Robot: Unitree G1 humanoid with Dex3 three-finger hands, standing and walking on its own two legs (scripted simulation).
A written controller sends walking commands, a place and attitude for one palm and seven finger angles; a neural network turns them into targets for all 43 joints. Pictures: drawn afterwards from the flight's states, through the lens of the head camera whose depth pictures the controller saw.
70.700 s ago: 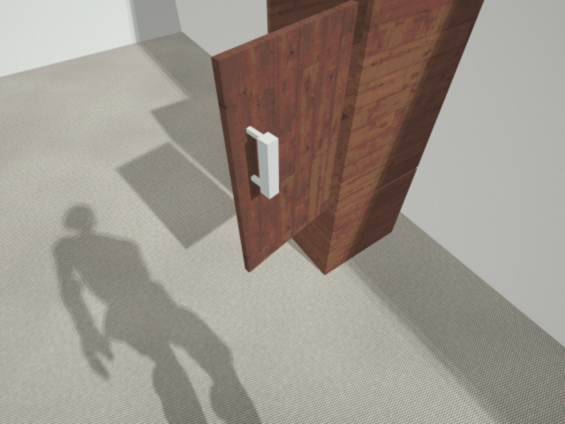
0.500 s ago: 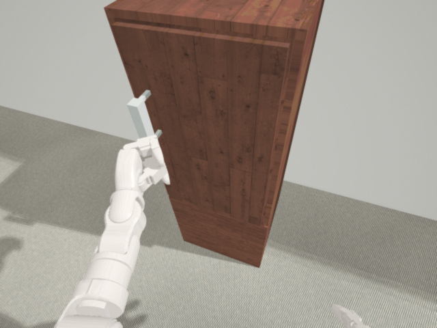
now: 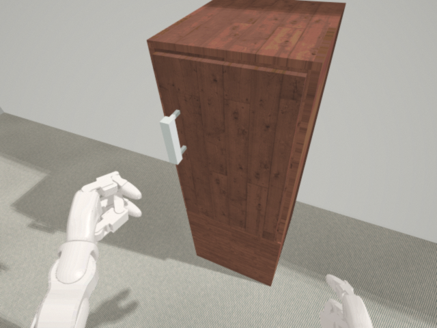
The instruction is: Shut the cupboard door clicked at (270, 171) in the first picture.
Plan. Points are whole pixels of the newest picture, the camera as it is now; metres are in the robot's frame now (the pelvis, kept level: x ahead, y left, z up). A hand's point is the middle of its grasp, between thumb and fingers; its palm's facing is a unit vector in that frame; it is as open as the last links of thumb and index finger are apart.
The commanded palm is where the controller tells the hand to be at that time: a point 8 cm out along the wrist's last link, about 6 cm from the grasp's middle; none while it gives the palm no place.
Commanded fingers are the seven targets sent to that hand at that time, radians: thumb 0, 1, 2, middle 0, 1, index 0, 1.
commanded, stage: draw the hand back to the body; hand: left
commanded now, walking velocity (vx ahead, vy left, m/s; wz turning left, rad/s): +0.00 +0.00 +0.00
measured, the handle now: (176, 136) +0.56 +0.16 +0.05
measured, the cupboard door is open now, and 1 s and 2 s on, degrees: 0 0 0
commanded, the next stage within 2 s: step back with the hand held close in 0.80 s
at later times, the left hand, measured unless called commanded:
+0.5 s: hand (21, 239) +0.19 +0.29 +0.16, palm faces +0.48 -0.77 -0.43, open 6.7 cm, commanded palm +0.15 +0.31 +0.18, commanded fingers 0.00 0.90 0.90 -0.20 -0.30 -0.20 -0.30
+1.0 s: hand (38, 233) +0.20 +0.27 +0.16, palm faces +0.45 -0.78 -0.43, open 7.4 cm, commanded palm +0.15 +0.30 +0.18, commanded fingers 0.00 0.90 0.90 -0.20 -0.30 -0.20 -0.30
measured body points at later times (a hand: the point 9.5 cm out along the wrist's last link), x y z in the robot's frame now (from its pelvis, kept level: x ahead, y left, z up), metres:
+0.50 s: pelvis +0.01 +0.01 +0.00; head -0.01 -0.02 +0.45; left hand +0.16 +0.32 +0.19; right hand +0.21 -0.20 -0.09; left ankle +0.03 +0.12 -0.74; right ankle -0.05 -0.11 -0.74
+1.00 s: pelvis +0.02 +0.00 +0.00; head +0.00 -0.03 +0.45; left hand +0.17 +0.31 +0.18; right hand +0.21 -0.22 -0.09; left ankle +0.03 +0.12 -0.74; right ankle -0.05 -0.11 -0.74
